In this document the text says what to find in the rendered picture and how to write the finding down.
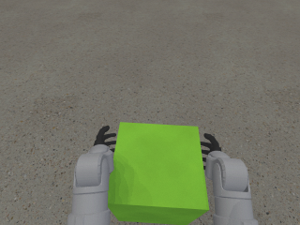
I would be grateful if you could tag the robot right forearm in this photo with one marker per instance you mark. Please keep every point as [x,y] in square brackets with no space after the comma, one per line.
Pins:
[231,188]

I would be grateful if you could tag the carton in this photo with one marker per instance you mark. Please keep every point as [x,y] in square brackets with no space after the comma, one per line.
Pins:
[158,175]

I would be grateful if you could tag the robot left forearm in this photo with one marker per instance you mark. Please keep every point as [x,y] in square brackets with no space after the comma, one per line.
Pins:
[90,187]

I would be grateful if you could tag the right robot hand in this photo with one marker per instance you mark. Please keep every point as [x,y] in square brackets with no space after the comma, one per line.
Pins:
[213,145]

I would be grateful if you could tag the left robot hand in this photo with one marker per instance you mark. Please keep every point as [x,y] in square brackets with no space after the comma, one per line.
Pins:
[100,138]

